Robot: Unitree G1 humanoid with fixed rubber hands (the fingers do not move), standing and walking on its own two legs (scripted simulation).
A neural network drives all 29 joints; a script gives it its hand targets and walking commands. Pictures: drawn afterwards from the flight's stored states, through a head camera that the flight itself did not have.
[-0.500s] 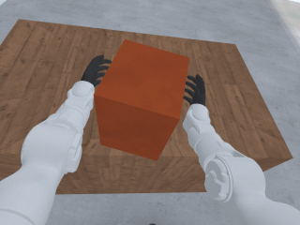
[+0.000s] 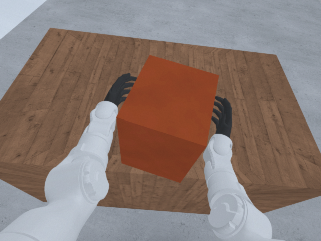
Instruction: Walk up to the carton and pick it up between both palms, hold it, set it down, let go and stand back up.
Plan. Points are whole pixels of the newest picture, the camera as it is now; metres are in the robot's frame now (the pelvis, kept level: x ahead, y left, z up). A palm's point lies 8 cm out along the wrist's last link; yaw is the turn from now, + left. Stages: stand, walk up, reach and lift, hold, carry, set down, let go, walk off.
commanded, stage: reach and lift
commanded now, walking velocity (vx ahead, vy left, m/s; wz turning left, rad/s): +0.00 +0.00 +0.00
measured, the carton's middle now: (165, 123) +0.42 -0.04 -0.02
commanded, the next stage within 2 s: none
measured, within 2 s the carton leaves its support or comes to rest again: leaves its support in 1.50 s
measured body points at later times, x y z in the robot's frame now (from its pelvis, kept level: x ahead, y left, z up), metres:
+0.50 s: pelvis +0.00 +0.00 +0.00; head +0.07 +0.04 +0.45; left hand +0.46 +0.10 +0.06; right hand +0.37 -0.18 +0.04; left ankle -0.03 +0.10 -0.75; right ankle -0.01 -0.14 -0.75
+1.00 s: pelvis +0.00 -0.01 +0.00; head +0.07 +0.04 +0.44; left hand +0.45 +0.10 +0.06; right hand +0.37 -0.18 +0.04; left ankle -0.03 +0.10 -0.75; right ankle -0.01 -0.14 -0.75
